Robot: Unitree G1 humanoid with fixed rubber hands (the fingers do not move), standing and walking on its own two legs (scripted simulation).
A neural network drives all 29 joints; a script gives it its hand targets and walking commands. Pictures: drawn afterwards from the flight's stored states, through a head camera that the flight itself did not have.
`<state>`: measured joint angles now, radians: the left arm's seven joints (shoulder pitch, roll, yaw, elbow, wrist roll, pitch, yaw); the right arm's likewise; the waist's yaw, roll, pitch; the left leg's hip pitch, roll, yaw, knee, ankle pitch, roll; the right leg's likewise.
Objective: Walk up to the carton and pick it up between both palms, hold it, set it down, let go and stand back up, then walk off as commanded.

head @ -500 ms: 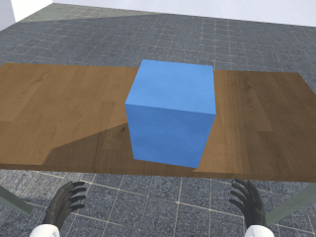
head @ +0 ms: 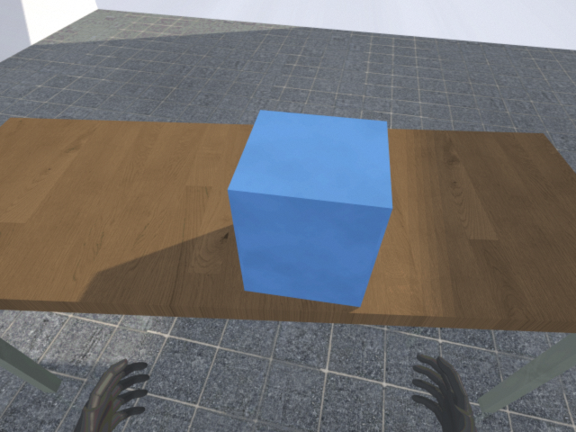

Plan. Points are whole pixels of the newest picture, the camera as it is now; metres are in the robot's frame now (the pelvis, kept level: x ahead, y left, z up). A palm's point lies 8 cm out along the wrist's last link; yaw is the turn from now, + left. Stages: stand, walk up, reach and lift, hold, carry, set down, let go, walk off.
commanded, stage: set down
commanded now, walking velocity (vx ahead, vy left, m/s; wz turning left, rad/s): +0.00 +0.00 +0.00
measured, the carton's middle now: (311, 211) +0.47 -0.05 +0.04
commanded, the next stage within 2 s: let go in 0.46 s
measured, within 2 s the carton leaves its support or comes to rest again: neither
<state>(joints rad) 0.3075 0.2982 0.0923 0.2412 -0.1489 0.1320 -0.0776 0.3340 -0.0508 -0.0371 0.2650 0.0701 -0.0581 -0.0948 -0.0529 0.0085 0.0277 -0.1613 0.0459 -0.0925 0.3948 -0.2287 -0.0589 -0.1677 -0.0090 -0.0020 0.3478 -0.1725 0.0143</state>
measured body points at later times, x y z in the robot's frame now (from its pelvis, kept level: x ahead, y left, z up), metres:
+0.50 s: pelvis +0.00 +0.00 +0.00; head +0.02 +0.00 +0.45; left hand +0.18 +0.26 -0.07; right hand +0.15 -0.21 -0.08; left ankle -0.01 +0.16 -0.75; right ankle +0.01 -0.14 -0.75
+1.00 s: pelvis +0.00 +0.00 +0.00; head +0.01 -0.01 +0.45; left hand +0.17 +0.25 -0.08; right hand +0.14 -0.22 -0.10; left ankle -0.01 +0.16 -0.75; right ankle +0.01 -0.14 -0.75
